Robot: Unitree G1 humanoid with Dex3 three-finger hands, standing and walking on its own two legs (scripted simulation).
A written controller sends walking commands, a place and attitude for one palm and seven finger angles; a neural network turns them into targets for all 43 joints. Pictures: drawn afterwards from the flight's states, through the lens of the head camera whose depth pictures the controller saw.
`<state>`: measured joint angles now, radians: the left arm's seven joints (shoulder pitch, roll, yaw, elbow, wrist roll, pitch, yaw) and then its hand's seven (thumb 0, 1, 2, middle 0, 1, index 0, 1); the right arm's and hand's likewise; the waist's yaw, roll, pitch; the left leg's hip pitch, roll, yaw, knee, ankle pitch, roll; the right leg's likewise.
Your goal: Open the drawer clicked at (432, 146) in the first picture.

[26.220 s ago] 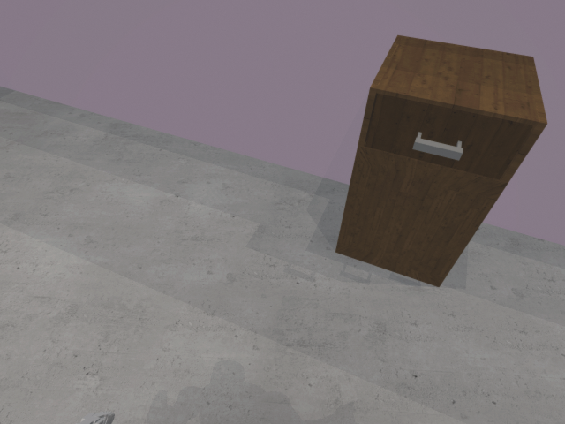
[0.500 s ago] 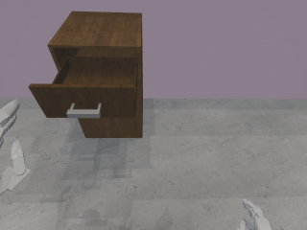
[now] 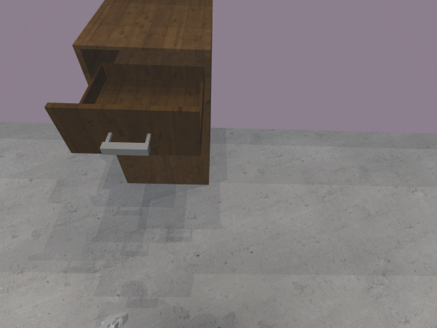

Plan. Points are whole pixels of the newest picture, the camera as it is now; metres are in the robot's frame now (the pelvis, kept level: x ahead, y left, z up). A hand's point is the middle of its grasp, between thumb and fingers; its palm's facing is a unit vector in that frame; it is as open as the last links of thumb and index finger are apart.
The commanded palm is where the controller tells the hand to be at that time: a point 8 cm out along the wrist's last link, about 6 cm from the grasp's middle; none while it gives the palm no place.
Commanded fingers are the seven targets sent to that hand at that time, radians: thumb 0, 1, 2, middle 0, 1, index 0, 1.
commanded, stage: let the arm hang, fingers relaxed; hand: left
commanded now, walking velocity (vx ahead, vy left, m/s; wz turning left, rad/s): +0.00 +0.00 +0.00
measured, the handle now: (127, 142) +0.58 +0.27 -0.07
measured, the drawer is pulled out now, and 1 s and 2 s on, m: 0.30 0.30 0.30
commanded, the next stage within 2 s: look to check the result in 0.84 s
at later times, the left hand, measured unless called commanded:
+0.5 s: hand out of the picture +0.01 +0.20 -0.15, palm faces +0.05 -0.98 -0.20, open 7.3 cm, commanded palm none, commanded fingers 0.00 0.90 0.90 -0.20 -0.30 -0.20 -0.30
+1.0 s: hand out of the picture -0.01 +0.18 -0.15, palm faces +0.04 -0.98 -0.18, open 7.4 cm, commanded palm none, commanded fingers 0.00 0.90 0.90 -0.20 -0.30 -0.20 -0.30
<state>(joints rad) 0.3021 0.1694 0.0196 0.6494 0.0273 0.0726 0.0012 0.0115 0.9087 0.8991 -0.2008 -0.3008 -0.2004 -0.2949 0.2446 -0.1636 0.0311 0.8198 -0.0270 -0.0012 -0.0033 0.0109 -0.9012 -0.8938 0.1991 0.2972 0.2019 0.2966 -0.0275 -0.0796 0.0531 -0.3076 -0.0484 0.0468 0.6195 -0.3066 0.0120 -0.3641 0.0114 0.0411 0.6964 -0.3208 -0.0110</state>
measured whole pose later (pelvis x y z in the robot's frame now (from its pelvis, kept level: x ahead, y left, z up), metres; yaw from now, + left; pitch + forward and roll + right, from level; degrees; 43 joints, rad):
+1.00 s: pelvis +0.01 +0.02 +0.02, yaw +0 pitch -2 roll +0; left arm 0.30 0.12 0.01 1.13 0.01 0.01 0.04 0.00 0.91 0.90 -0.20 -0.30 -0.20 -0.30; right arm 0.34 -0.10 0.00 1.12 -0.01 0.00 -0.05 0.01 -0.91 -0.89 0.20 0.30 0.20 0.30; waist -0.01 0.01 0.04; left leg -0.12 -0.04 0.02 0.40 -0.24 0.04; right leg -0.18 0.05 0.03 0.40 -0.19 -0.03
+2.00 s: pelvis +0.02 -0.02 +0.02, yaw +0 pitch -1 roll +0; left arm 0.28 0.13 0.02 1.12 0.01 -0.01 0.04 0.00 0.91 0.90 -0.20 -0.30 -0.20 -0.30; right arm 0.31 -0.11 -0.01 1.12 -0.01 0.01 -0.05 0.00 -0.91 -0.89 0.19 0.30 0.20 0.30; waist -0.01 0.01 0.06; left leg -0.12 0.01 0.00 0.39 -0.26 -0.01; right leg -0.16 0.09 0.01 0.38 -0.20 -0.08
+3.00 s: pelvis +0.03 -0.01 +0.02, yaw +0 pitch -1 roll +0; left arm 0.26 0.15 0.03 1.12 0.01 -0.01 0.04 0.00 0.91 0.90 -0.20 -0.30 -0.20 -0.30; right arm 0.29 -0.13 -0.01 1.13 -0.01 0.00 -0.05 0.00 -0.91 -0.89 0.20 0.30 0.20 0.30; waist -0.01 0.01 0.06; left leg -0.09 0.01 0.01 0.37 -0.26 -0.01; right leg -0.15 0.09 0.02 0.38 -0.21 -0.08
